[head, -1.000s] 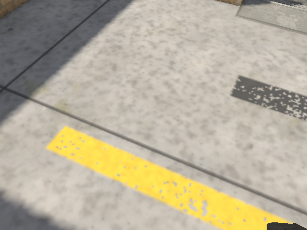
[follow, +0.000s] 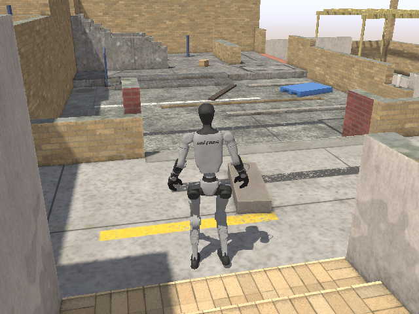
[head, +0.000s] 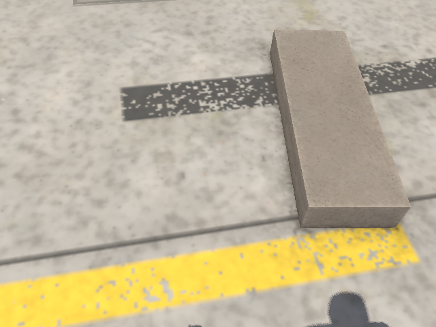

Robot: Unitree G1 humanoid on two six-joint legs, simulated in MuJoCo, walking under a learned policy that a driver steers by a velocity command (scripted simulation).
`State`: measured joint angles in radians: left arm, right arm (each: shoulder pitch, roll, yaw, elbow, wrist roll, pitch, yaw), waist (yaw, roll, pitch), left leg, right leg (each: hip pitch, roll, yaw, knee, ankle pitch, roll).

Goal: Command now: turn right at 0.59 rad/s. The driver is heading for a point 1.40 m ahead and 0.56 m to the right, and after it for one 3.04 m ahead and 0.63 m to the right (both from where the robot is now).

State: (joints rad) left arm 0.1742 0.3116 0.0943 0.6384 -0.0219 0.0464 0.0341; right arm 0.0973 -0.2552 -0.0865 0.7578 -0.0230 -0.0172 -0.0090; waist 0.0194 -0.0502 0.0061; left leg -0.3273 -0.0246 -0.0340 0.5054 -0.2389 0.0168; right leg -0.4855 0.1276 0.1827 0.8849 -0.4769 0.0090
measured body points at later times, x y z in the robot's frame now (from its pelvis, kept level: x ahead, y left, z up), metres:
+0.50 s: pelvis -0.01 -0.05 +0.00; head +0.03 -0.09 +0.45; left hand +0.22 +0.18 -0.07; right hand +0.06 -0.37 -0.11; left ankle +0.01 +0.10 -0.65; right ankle -0.03 -0.14 -0.74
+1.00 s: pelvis +0.02 -0.02 +0.00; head +0.05 -0.02 +0.45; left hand +0.29 +0.14 -0.10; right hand +0.04 -0.33 -0.09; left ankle +0.08 +0.07 -0.74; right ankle -0.07 -0.15 -0.71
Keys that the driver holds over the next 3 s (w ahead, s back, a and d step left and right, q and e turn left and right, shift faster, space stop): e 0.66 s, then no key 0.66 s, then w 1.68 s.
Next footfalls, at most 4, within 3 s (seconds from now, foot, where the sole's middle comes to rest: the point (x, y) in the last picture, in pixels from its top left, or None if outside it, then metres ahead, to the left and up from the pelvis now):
0.36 right None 0.01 -0.15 -0.77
0.82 left None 0.11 0.05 -0.77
1.08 right None -0.03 -0.17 -0.77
1.94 right None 0.28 -0.33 -0.77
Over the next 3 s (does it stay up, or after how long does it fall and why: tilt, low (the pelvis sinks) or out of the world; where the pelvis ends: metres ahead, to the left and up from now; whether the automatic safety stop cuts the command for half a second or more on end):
stays up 0.69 -0.42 -0.01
